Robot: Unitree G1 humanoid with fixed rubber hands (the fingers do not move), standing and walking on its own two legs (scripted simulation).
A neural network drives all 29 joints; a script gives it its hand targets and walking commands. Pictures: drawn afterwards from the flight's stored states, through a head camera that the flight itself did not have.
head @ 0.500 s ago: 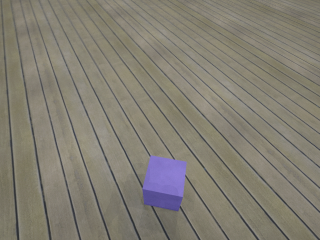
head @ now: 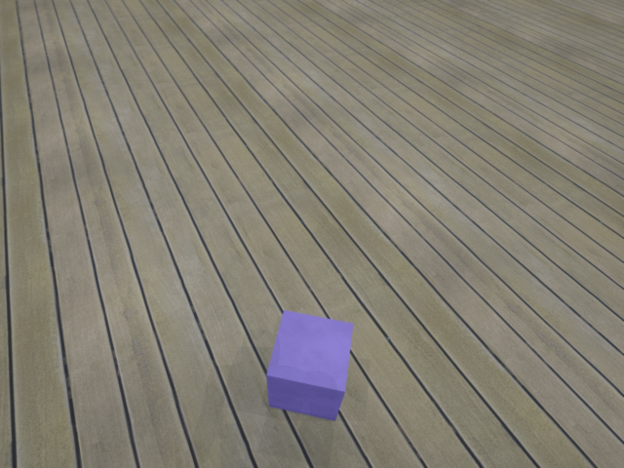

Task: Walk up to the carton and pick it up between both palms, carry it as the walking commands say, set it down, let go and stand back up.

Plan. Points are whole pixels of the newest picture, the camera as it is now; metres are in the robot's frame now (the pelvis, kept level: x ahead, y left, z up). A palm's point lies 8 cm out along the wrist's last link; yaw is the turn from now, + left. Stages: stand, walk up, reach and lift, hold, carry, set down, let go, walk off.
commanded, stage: walk up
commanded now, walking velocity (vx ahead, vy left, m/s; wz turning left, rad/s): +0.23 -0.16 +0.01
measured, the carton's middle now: (309, 366) +0.52 -0.04 -0.65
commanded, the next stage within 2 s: none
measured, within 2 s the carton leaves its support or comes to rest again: neither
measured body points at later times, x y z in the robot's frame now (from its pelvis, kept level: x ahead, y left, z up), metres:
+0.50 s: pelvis +0.08 -0.03 +0.00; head +0.10 -0.03 +0.44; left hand +0.14 +0.19 -0.16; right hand +0.08 -0.25 -0.16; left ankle +0.02 +0.09 -0.74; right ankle +0.14 -0.14 -0.74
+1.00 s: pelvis +0.04 -0.04 +0.00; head +0.06 -0.06 +0.45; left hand +0.09 +0.19 -0.14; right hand +0.08 -0.28 -0.16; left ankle +0.03 +0.09 -0.74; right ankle +0.05 -0.14 -0.74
